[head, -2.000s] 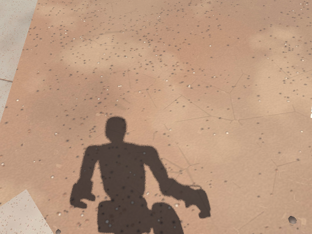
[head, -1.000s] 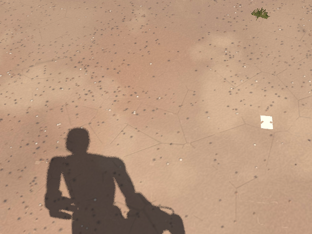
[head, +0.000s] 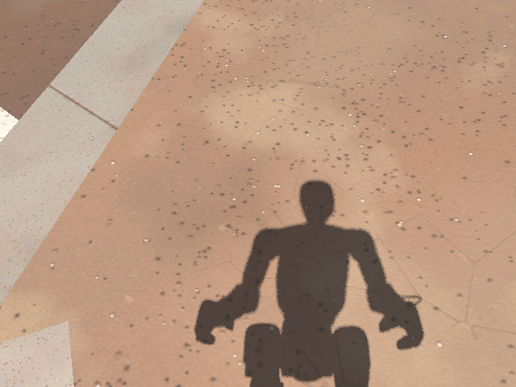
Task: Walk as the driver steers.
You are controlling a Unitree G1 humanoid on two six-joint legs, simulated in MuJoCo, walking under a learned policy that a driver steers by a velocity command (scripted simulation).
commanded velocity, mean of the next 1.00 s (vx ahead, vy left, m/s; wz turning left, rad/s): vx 0.00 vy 0.00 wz -0.28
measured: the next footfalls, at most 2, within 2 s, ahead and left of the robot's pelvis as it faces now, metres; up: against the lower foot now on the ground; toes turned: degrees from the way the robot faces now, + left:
left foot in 0.16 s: +0.01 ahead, +0.11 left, +0.00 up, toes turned -6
right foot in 0.50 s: -0.02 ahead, -0.11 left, +0.00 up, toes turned -16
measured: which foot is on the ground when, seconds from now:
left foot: up 0.00-0.14, down 0.16-0.50, up 0.52-0.98, down 1.00-1.00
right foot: down 0.00-0.18, up 0.20-0.48, down 0.50-1.00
